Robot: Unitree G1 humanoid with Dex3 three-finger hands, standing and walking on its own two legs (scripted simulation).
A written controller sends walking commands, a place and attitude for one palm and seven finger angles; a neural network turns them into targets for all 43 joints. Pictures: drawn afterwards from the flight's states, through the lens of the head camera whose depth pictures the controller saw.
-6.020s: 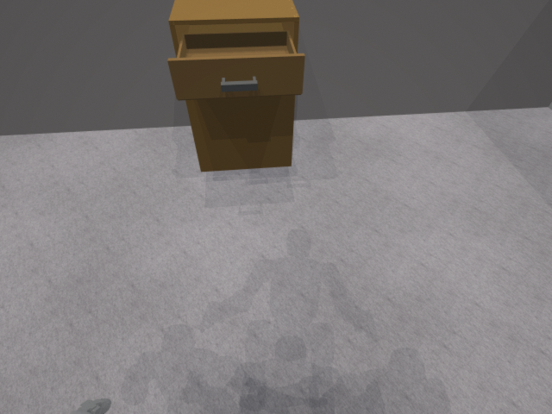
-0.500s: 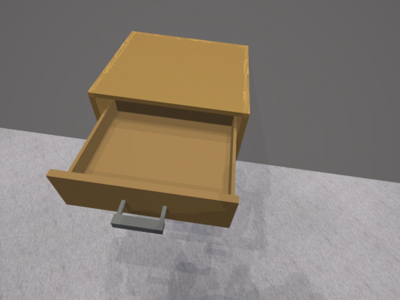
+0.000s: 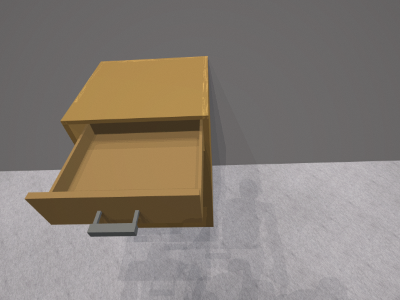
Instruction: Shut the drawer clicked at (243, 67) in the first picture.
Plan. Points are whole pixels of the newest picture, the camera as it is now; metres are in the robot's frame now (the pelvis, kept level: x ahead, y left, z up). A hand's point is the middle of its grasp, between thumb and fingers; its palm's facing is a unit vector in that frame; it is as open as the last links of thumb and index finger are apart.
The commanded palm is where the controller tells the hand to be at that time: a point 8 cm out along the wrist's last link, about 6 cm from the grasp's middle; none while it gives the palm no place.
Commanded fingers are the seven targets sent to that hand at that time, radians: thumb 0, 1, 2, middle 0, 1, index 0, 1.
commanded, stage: come to a stop and stand still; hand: left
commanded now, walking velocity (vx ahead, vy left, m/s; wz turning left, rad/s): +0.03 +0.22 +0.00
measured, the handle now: (115, 222) +0.33 +0.26 -0.10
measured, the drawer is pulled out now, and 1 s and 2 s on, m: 0.30 0.30 0.30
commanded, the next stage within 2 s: look again from close up in 0.86 s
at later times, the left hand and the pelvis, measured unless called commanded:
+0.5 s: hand out of the picture +0.00 +0.25 -0.19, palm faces +0.06 -0.97 -0.25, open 7.4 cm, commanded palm none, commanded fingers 0.00 0.90 0.90 -0.20 -0.30 -0.20 -0.30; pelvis +0.01 +0.06 -0.02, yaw +1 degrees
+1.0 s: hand out of the picture +0.06 +0.28 -0.18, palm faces +0.00 -0.96 -0.27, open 7.4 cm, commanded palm none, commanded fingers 0.00 0.90 0.90 -0.20 -0.30 -0.20 -0.30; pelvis +0.01 +0.08 -0.01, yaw +0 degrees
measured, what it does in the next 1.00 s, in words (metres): steps on the spot: left foot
